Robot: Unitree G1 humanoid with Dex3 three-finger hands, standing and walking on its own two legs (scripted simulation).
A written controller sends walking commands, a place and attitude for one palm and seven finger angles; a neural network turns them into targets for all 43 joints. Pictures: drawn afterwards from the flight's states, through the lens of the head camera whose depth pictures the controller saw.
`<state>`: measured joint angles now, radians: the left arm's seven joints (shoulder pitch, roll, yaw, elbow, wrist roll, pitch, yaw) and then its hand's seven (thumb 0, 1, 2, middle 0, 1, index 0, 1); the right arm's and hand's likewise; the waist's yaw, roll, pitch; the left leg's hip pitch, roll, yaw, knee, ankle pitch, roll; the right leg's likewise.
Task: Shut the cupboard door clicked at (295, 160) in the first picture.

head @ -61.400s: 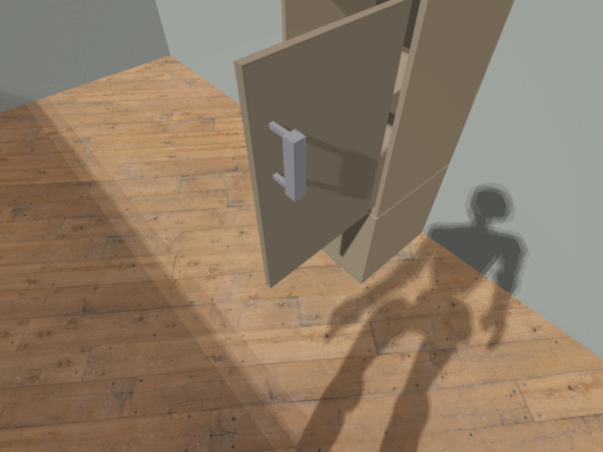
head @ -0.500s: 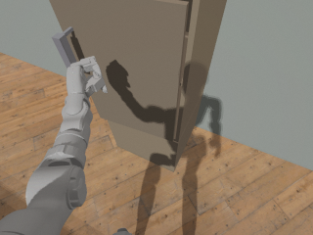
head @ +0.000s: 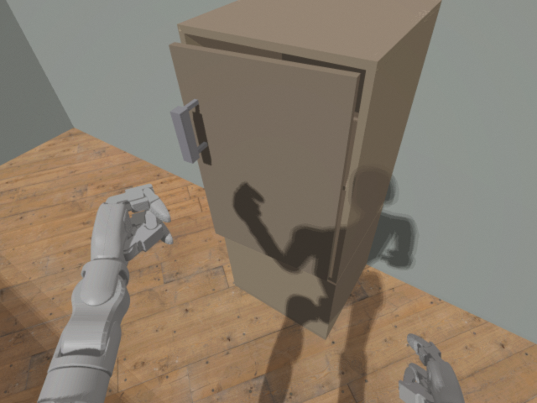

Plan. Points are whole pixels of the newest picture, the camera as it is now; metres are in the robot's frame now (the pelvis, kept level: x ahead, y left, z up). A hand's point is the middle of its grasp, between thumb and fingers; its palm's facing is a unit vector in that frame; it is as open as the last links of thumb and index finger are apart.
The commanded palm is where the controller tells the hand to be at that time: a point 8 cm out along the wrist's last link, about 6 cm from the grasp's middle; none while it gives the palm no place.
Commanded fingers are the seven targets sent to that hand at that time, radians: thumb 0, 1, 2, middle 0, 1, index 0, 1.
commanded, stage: draw the hand back to the body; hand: left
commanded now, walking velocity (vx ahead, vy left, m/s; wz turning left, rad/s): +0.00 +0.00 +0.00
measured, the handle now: (192, 130) +0.66 +0.21 +0.08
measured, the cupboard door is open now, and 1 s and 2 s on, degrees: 5 5 5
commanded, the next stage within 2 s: step back with the hand held close in 0.92 s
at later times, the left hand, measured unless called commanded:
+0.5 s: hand (52, 282) +0.22 +0.26 +0.16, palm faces +0.43 -0.81 -0.40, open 5.8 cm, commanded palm +0.16 +0.30 +0.18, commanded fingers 0.00 0.90 0.90 -0.23 -0.33 -0.23 -0.33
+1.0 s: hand (50, 278) +0.22 +0.26 +0.17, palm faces +0.45 -0.79 -0.42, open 7.4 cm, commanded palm +0.17 +0.30 +0.19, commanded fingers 0.00 0.90 0.90 -0.20 -0.30 -0.20 -0.30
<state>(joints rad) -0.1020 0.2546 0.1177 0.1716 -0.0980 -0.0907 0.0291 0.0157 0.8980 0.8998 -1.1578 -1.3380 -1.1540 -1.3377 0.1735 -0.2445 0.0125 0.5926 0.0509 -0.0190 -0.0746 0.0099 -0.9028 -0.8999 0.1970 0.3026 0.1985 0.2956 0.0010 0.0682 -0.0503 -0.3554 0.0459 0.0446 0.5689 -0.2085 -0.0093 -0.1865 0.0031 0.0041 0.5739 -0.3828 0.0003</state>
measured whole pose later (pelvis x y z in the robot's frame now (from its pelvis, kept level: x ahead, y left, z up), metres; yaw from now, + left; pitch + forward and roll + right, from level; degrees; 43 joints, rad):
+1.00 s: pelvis +0.03 +0.00 +0.01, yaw +0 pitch -3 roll +1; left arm 0.46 0.35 0.35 -0.35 -0.08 -0.09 0.10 0.01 0.89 0.90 -0.22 -0.30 -0.21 -0.30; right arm 0.17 -0.22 0.02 0.61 0.01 -0.07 -0.09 0.01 -0.90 -0.90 0.20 0.30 0.20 0.30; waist 0.06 0.07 -0.01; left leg -0.19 0.03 0.04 0.44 -0.19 -0.02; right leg 0.00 -0.01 0.00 0.40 -0.34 0.00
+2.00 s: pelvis -0.12 +0.04 -0.01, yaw +5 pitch -1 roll -4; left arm 0.46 0.47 0.46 -0.47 -0.06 -0.26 0.15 0.01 0.89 0.90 -0.21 -0.30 -0.21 -0.30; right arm 0.21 -0.19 0.00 0.62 0.00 -0.09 -0.09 0.01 -0.90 -0.90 0.20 0.30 0.20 0.30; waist -0.02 0.04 0.04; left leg -0.53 0.04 0.03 0.54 -0.09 0.05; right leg -0.30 0.06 -0.01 0.66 -0.43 -0.02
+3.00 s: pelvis -0.29 +0.08 +0.01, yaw -3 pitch -1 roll +1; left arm 0.57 0.41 0.39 -0.46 -0.04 -0.21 0.18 0.01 0.89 0.90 -0.22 -0.30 -0.21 -0.30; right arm 0.30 -0.21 0.00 0.67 -0.01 -0.05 -0.07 0.01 -0.90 -0.90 0.20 0.30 0.20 0.30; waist -0.01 -0.01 -0.03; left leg -0.42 0.02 0.04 0.79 -0.36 -0.01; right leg -0.18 0.03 -0.03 0.49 -0.29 -0.06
